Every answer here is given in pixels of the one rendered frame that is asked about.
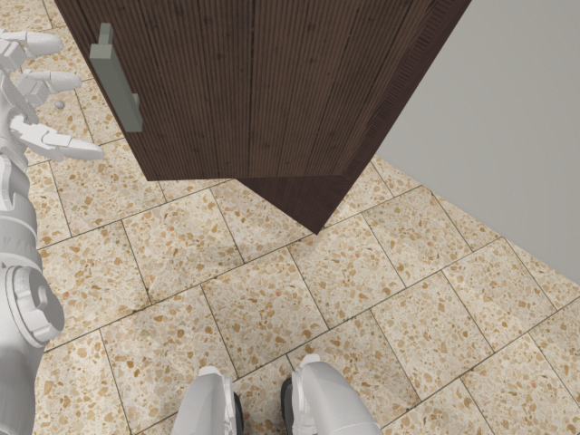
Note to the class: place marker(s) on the right robot shin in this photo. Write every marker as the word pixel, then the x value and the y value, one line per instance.
pixel 304 424

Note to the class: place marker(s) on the robot left hand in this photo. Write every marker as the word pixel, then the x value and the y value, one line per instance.
pixel 31 91

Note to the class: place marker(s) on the left robot forearm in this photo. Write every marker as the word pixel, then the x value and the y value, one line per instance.
pixel 18 225

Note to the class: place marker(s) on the robot left thigh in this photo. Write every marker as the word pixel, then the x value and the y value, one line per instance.
pixel 208 402

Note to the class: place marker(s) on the left robot upper arm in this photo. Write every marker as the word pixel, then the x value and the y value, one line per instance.
pixel 30 316

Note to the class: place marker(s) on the cupboard door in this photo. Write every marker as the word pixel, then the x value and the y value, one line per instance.
pixel 235 89

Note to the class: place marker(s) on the handle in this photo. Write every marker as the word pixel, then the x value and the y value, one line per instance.
pixel 108 68

